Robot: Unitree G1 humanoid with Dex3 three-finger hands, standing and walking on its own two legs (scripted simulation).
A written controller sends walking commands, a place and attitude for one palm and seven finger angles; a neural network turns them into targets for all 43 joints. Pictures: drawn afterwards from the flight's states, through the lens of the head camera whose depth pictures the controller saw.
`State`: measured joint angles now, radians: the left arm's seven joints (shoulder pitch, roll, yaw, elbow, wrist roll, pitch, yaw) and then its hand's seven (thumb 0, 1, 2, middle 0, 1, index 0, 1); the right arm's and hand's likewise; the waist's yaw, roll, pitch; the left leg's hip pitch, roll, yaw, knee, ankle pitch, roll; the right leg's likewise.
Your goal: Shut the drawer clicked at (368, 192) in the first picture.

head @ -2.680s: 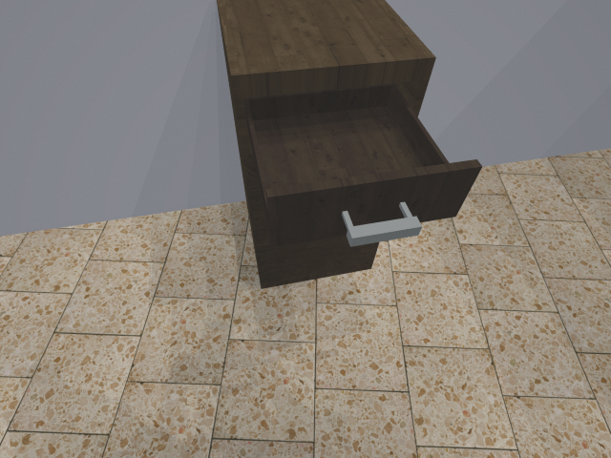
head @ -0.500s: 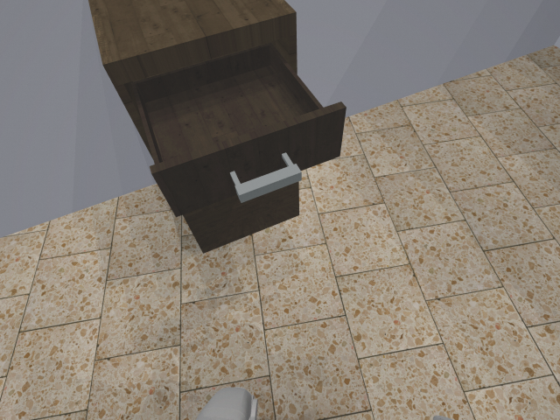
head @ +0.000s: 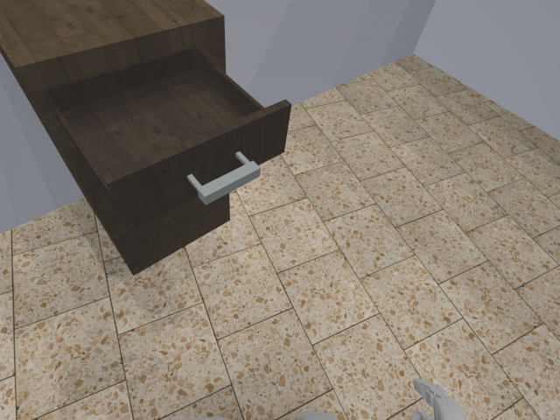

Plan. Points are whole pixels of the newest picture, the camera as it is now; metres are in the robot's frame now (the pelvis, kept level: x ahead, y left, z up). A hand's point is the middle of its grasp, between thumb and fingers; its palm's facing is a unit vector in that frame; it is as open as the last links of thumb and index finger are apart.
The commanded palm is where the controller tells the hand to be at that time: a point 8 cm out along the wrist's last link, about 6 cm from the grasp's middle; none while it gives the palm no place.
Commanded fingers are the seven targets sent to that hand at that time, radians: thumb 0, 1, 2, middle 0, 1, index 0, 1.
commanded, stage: walk to a spot facing it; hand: left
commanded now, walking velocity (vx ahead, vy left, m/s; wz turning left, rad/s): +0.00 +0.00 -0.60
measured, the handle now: (223, 174) +0.53 +0.17 -0.04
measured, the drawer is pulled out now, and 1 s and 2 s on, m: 0.29 0.29 0.29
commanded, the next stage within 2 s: none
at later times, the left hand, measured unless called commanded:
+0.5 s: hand out of the picture +0.11 +0.18 -0.16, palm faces -0.37 -0.92 -0.17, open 7.4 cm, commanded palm none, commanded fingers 0.00 0.90 0.90 -0.20 -0.30 -0.20 -0.30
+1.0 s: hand out of the picture +0.08 +0.15 -0.16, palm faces -0.53 -0.83 -0.19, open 7.4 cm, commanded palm none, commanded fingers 0.00 0.90 0.90 -0.20 -0.30 -0.20 -0.30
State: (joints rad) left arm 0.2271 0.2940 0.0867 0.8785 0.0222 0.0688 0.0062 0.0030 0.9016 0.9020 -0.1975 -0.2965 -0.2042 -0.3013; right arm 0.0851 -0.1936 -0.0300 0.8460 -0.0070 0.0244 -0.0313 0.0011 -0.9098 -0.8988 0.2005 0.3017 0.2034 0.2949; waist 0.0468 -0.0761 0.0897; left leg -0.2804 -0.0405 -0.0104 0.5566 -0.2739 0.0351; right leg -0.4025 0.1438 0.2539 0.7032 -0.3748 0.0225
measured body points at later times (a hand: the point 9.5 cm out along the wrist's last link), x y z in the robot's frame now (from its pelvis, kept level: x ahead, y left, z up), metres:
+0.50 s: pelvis -0.04 +0.04 +0.01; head +0.00 +0.04 +0.46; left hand +0.13 +0.23 -0.14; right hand -0.14 -0.20 -0.12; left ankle +0.01 +0.09 -0.73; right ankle -0.15 -0.10 -0.68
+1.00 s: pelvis -0.02 +0.00 +0.01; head +0.01 -0.01 +0.45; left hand +0.11 +0.20 -0.15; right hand -0.09 -0.27 -0.12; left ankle +0.07 +0.09 -0.70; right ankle -0.15 -0.07 -0.73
